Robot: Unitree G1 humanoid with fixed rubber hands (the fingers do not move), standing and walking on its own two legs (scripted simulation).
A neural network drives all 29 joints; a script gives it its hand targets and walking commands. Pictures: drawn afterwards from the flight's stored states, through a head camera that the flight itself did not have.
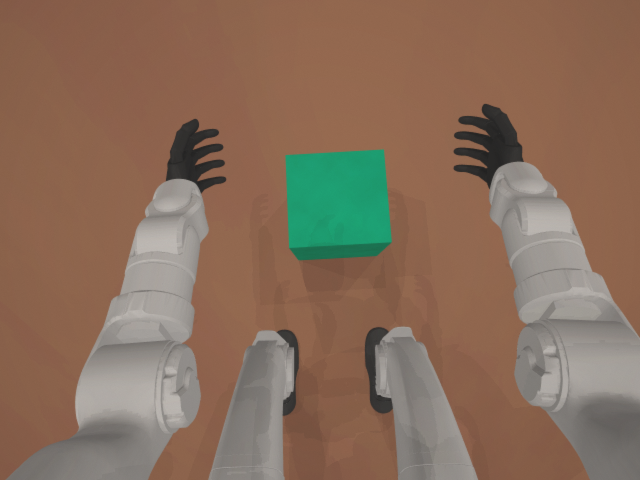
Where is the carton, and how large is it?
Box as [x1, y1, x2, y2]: [285, 149, 391, 259]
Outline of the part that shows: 383,149 285,155 289,247 298,259 376,255 391,242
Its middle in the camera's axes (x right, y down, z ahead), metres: +0.03 -0.06 +0.92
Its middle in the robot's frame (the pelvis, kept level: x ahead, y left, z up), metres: +0.51 -0.01 -0.53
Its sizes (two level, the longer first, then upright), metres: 0.210 0.200 0.250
